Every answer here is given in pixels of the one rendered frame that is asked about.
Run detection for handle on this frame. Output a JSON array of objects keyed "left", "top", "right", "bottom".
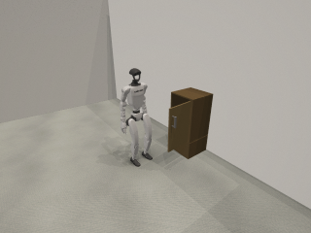
[{"left": 172, "top": 116, "right": 177, "bottom": 128}]

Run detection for left robot upper arm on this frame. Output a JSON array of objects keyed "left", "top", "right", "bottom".
[{"left": 141, "top": 83, "right": 148, "bottom": 100}]

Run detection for robot left forearm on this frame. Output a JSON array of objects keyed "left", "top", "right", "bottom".
[{"left": 141, "top": 99, "right": 147, "bottom": 114}]

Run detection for cupboard door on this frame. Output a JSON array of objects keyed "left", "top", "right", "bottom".
[{"left": 167, "top": 101, "right": 190, "bottom": 152}]

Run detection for robot right hand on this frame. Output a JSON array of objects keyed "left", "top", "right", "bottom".
[{"left": 121, "top": 122, "right": 127, "bottom": 134}]

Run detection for robot right forearm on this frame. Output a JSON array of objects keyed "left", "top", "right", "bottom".
[{"left": 120, "top": 102, "right": 126, "bottom": 122}]

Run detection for robot right thigh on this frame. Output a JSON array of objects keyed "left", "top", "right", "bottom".
[{"left": 125, "top": 116, "right": 139, "bottom": 148}]

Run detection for right robot upper arm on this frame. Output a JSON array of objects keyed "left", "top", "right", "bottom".
[{"left": 121, "top": 85, "right": 131, "bottom": 107}]

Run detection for humanoid robot torso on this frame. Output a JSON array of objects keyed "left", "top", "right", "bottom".
[{"left": 126, "top": 82, "right": 145, "bottom": 121}]

